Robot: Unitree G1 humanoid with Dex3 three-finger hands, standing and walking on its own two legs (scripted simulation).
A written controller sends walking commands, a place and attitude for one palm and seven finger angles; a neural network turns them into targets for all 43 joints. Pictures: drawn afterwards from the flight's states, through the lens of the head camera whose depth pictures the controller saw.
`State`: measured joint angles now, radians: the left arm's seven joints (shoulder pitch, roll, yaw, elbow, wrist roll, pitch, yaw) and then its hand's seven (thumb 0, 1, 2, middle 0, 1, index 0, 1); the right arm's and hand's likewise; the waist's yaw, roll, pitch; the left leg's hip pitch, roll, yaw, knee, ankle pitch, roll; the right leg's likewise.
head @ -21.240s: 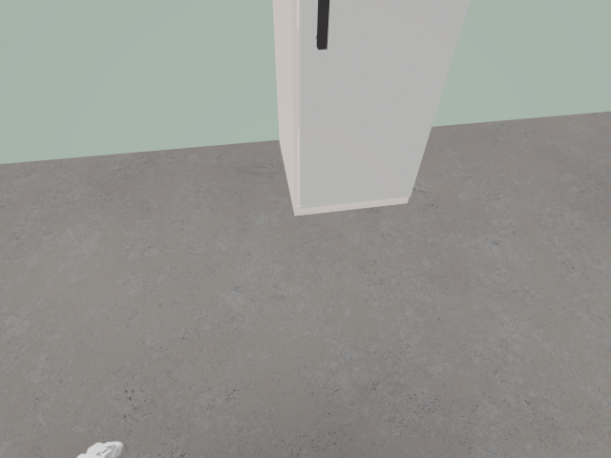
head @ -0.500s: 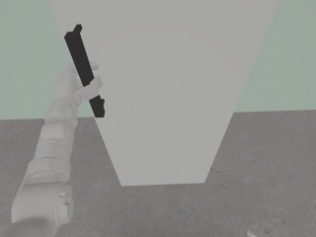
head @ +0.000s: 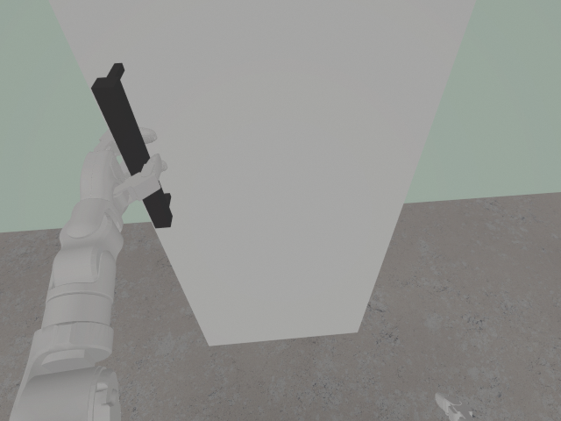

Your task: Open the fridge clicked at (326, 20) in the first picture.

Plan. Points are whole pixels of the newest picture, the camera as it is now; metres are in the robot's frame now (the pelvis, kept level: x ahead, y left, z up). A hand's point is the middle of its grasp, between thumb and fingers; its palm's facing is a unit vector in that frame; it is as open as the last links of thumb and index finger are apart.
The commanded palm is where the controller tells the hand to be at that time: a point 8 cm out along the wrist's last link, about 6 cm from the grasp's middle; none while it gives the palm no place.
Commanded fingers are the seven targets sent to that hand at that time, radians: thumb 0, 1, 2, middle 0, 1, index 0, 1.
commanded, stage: grip the handle and tug to test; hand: left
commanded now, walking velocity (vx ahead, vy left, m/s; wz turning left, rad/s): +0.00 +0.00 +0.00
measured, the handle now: (143, 155) +0.46 +0.22 +0.16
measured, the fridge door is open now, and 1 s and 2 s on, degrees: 0 2 22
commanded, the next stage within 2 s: pull the door a little, standing still in 0.06 s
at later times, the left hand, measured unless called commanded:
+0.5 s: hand (151, 178) +0.40 +0.19 +0.16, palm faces +0.14 -0.99 -0.01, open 6.1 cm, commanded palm +0.33 +0.24 +0.17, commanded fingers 0.00 0.90 0.90 -0.45 -1.40 -0.45 -1.40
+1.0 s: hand (149, 184) +0.39 +0.20 +0.16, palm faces +0.29 -0.87 -0.39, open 6.9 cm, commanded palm +0.35 +0.23 +0.15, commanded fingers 0.00 0.90 0.90 -0.45 -1.40 -0.45 -1.40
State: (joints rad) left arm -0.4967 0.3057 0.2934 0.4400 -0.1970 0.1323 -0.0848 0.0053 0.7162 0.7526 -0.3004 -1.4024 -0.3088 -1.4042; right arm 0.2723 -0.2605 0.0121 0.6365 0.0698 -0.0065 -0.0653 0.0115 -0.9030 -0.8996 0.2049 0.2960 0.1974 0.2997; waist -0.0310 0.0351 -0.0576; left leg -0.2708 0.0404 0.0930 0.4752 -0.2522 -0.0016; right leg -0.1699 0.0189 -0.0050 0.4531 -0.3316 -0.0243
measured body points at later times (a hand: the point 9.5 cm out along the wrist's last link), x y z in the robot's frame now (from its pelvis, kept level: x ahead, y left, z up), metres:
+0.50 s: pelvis +0.05 +0.00 +0.01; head +0.04 -0.02 +0.46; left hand +0.38 +0.24 +0.17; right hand +0.21 -0.24 -0.09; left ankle -0.01 +0.12 -0.73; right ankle -0.06 -0.10 -0.73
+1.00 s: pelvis +0.15 -0.02 +0.02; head +0.19 -0.07 +0.47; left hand +0.37 +0.24 +0.18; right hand +0.29 -0.27 -0.08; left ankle +0.04 +0.15 -0.67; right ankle +0.18 -0.05 -0.72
